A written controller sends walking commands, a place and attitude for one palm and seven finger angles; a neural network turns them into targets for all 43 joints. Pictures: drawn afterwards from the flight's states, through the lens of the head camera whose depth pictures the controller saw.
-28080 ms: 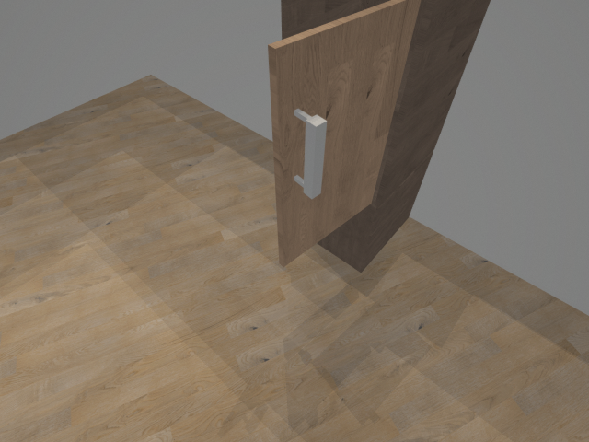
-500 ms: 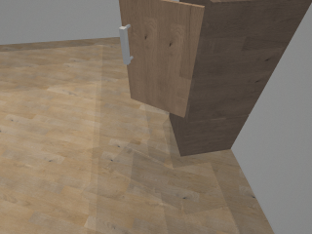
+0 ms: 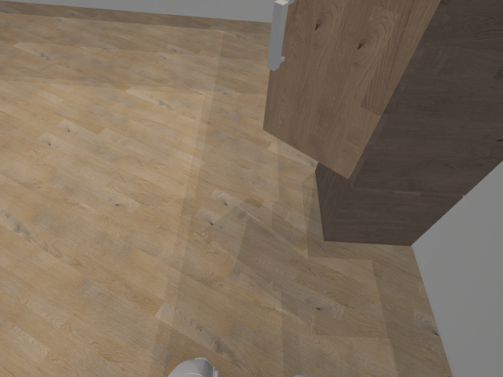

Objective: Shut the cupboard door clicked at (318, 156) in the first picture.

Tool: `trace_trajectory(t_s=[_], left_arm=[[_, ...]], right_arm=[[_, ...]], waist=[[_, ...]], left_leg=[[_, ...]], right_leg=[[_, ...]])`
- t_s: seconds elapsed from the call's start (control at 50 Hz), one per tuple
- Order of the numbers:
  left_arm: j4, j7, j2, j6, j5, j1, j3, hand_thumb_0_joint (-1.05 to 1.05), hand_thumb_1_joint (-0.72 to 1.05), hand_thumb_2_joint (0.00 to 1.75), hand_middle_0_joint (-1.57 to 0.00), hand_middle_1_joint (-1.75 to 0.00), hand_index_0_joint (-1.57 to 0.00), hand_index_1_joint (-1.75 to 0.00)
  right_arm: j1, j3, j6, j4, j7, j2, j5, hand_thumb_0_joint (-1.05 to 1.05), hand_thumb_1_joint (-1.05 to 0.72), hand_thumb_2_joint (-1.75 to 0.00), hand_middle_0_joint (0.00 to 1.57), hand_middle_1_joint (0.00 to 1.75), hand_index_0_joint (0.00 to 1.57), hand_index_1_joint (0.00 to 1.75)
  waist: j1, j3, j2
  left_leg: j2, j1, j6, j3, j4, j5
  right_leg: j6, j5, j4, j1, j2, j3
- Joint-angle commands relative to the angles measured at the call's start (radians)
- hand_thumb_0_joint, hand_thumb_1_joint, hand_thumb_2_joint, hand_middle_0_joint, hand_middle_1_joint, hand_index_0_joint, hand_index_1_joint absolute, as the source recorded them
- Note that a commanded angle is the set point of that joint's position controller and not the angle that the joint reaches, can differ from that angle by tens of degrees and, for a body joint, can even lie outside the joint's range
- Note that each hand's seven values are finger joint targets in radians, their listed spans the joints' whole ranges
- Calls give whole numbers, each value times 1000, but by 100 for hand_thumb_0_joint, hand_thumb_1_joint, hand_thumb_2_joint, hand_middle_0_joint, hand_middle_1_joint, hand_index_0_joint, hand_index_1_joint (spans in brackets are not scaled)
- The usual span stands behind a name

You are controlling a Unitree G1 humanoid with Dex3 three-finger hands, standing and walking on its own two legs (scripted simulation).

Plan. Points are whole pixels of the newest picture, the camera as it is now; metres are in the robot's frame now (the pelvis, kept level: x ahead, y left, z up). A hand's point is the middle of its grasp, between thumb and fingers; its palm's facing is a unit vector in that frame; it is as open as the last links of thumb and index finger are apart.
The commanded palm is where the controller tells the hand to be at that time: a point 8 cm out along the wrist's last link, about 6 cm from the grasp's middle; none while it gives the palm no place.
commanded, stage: walk to a spot facing it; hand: left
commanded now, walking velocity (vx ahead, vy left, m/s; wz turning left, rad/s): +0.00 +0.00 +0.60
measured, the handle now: (281, 34) +0.92 -0.04 +0.06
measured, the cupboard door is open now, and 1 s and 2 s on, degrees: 54 54 54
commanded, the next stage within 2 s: none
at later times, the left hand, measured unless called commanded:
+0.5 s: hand out of the picture +0.01 +0.17 -0.13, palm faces +0.29 -0.91 -0.31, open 7.4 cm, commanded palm none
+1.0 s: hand out of the picture +0.00 +0.19 -0.13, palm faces +0.58 -0.76 -0.29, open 7.4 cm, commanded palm none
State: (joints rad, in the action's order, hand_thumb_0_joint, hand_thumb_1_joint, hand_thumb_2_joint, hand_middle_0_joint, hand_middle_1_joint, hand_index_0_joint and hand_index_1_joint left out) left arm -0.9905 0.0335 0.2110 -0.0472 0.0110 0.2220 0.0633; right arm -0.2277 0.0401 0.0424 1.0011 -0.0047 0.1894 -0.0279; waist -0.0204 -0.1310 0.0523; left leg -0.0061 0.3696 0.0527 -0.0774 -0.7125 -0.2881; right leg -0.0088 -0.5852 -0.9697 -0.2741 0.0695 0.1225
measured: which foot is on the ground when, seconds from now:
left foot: down 0.00-0.34, up 0.36-0.64, down 0.66-1.00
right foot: up 0.00-0.34, down 0.36-0.66, up 0.68-0.98, down 1.00-1.00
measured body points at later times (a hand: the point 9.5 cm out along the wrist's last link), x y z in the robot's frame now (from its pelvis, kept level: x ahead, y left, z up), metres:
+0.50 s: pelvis +0.00 -0.05 +0.02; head +0.07 -0.05 +0.47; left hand +0.00 +0.22 -0.11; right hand +0.15 -0.29 -0.13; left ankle -0.04 +0.07 -0.64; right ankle +0.00 -0.18 -0.71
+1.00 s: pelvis +0.06 -0.05 +0.01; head +0.09 -0.05 +0.46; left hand -0.03 +0.22 -0.11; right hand +0.26 -0.21 -0.14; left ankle -0.03 +0.07 -0.71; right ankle +0.14 -0.14 -0.71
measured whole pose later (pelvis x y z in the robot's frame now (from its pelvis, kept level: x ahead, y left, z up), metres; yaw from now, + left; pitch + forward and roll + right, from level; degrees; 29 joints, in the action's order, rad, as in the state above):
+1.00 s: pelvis +0.06 -0.05 +0.01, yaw +37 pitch +0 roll +1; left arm -0.84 -0.02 0.25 -0.01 0.02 0.21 0.07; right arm -0.21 0.05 0.05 0.90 0.01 0.24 -0.03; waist -0.01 -0.05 -0.02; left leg -0.01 0.31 -0.01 0.10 -0.63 -0.36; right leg -0.06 -0.40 -0.64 -0.32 0.05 0.06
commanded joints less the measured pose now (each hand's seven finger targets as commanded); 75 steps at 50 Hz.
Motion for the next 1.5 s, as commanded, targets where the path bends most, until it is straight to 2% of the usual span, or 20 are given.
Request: trace_trajectory(t_s=[0.0, 0.28, 0.32, 0.34, 0.4, 0.46, 0.58, 0.62, 0.66, 0.94, 0.96, 0.98, 1.0, 1.06, 1.14, 1.32, 1.4, 1.44, 1.46, 1.48], left_arm=[[132, -6, 112, 11, 15, -62, 32, 0, 90, 90, -20, -30, -20, -30], [153, -7, 133, 16, 8, 86, 37, 0, 90, 90, -20, -30, -20, -30], [169, 4, 269, 35, 31, 122, 66, 0, 90, 90, -20, -30, -20, -30], [194, 10, 279, 31, 27, 20, 52, 0, 90, 90, -20, -30, -20, -30], [234, 14, 176, 44, 19, -134, 35, 0, 90, 90, -20, -30, -20, -30], [199, 12, 176, 56, 18, -35, 31, 0, 90, 90, -20, -30, -20, -30], [150, 7, 242, 48, 19, 110, 57, 0, 90, 90, -20, -30, -20, -30], [164, 2, 229, 48, 5, 87, 54, 0, 90, 90, -20, -30, -20, -30], [238, -3, 113, 42, -1, 22, 13, 0, 90, 90, -20, -30, -20, -30], [155, -52, 135, 44, 19, 145, 40, 0, 90, 90, -20, -30, -20, -30], [132, -43, 188, 57, 30, 245, 55, 0, 90, 90, -20, -30, -20, -30], [136, -27, 283, 67, 40, 284, 66, 0, 90, 90, -20, -30, -20, -30], [157, -16, 272, 62, 21, 212, 51, 0, 90, 90, -20, -30, -20, -30], [192, -16, 177, 88, 17, 16, 35, 0, 90, 90, -20, -30, -20, -30], [133, -17, 107, 115, 12, 116, 21, 0, 90, 90, -20, -30, -20, -30], [42, -10, 128, 117, 22, 273, 29, 0, 90, 90, -20, -30, -20, -30], [50, -16, 175, 116, 19, 204, 42, 0, 90, 90, -20, -30, -20, -30], [85, -32, 157, 113, 2, 173, 42, 0, 90, 90, -20, -30, -20, -30], [149, -47, 105, 106, -4, 108, 27, 0, 90, 90, -20, -30, -20, -30], [193, -38, 134, 93, 0, 1, 26, 0, 90, 90, -20, -30, -20, -30]], right_arm=[[-53, 46, -17, -83, -21, 212, -11, 0, -90, -90, 20, 30, 20, 30], [69, 83, 10, -160, -4, 225, 0, 0, -90, -90, 20, 30, 20, 30], [55, 74, 11, -186, 6, 112, 17, 0, -90, -90, 20, 30, 20, 30], [78, 80, 9, -189, 8, 139, 5, 0, -90, -90, 20, 30, 20, 30], [4, 75, 23, -169, 26, 123, -2, 0, -90, -90, 20, 30, 20, 30], [55, 56, 10, -187, 35, 118, 11, 0, -90, -90, 20, 30, 20, 30], [118, 31, -7, -203, 35, 105, 15, 0, -90, -90, 20, 30, 20, 30], [-18, 49, -19, -164, 31, 173, 6, 0, -90, -90, 20, 30, 20, 30], [-167, 91, -22, -130, 10, 334, 11, 0, -90, -90, 20, 30, 20, 30], [127, 67, -14, -193, 3, 248, -4, 0, -90, -90, 20, 30, 20, 30], [143, 59, -17, -211, 6, 191, 5, 0, -90, -90, 20, 30, 20, 30], [133, 39, -26, -236, 10, 89, 15, 0, -90, -90, 20, 30, 20, 30], [159, 52, -20, -245, 17, 144, 3, 0, -90, -90, 20, 30, 20, 30], [94, 59, -11, -188, 38, 136, -11, 0, -90, -90, 20, 30, 20, 30], [58, 44, -15, -149, 53, 82, 0, 0, -90, -90, 20, 30, 20, 30], [251, 9, -35, -204, 67, 49, 1, 0, -90, -90, 20, 30, 20, 30], [92, 24, -50, -170, 57, 92, -1, 0, -90, -90, 20, 30, 20, 30], [-181, 63, -59, -108, 39, 233, -13, 0, -90, -90, 20, 30, 20, 30], [-270, 92, -67, -88, 23, 350, -9, 0, -90, -90, 20, 30, 20, 30], [-283, 92, -57, -65, 10, 356, 8, 0, -90, -90, 20, 30, 20, 30]], waist=[[-20, 95, -162], [52, 187, -221], [73, 176, 161], [53, 91, 187], [-45, 92, 145], [-5, 127, 163], [55, 170, 168], [-23, 253, 65], [-95, 358, -368], [91, 96, -164], [142, 113, 23], [166, 121, 380], [116, 30, 265], [-1, -18, 103], [10, 76, 99], [84, 67, 121], [-13, 137, 107], [-150, 316, -128], [-175, 362, -354], [-176, 339, -206]], left_leg=[[304, -29, 130, 529, 468, -61], [102, 42, 37, 446, 380, -27], [-102, 306, -95, 223, -17, -212], [-83, 303, -96, 174, -315, -281], [-12, 259, -100, 154, -542, -142], [8, 238, -118, 71, -344, -141], [-27, 45, -88, -48, 91, -75], [16, -248, -59, 5, 275, 254], [431, -566, 196, 493, 248, 1123], [120, 182, 57, 365, 311, -409], [8, 333, 8, 269, 77, -416], [-106, 476, -56, 115, -314, -389], [-23, 449, -49, 190, -500, -304], [61, 369, -71, 172, -620, -45], [55, 339, -88, 80, -505, 67], [78, 337, -45, -37, -72, -17], [-10, -9, 16, -111, 65, -66], [110, -500, 95, 116, 207, 66], [390, -663, 222, 586, 309, 251], [442, -644, 259, 644, 373, 274]], right_leg=[[-14, 98, -195, -204, 22, -148], [-29, 250, 460, 133, -91, -74], [104, 73, 789, 273, 268, -487], [165, 116, 815, 62, 427, -566], [147, 374, 703, 1, 265, -322], [131, 905, 548, 210, 221, -114], [86, 1108, 393, 305, 244, -49], [19, 963, 174, 148, 217, 17], [-65, -100, -187, -309, 32, -34], [-54, 234, 395, 199, -68, -6], [-33, 79, 573, 344, 39, -140], [53, -184, 806, 358, 361, -565], [90, -328, 901, 146, 441, -671], [80, -114, 868, -15, 338, -409], [51, 505, 746, 195, 222, -38], [84, 907, 646, 438, 315, 94], [63, 1148, 413, 324, 328, 172], [-7, 693, -50, -28, 214, 211], [-59, 0, -342, -380, 50, 117], [-40, -1, -433, -462, 55, -40]])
